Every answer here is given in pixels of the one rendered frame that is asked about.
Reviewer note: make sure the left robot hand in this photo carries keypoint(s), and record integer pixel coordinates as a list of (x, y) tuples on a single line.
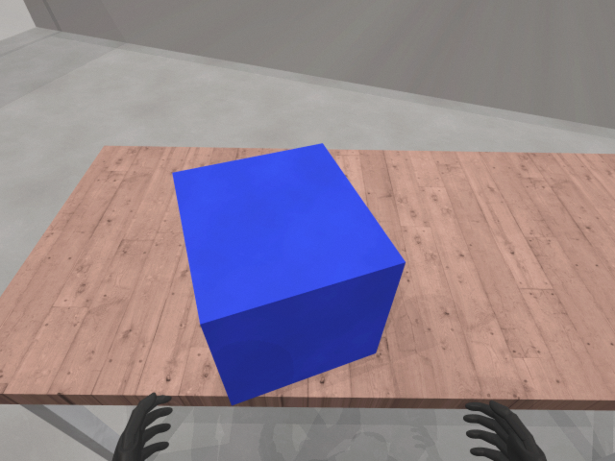
[(130, 446)]

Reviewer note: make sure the carton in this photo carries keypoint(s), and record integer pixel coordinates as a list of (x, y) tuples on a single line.
[(292, 274)]

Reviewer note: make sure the right robot hand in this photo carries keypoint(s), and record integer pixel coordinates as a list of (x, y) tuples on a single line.
[(514, 441)]

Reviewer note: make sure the table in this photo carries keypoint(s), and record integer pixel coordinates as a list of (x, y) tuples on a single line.
[(507, 294)]

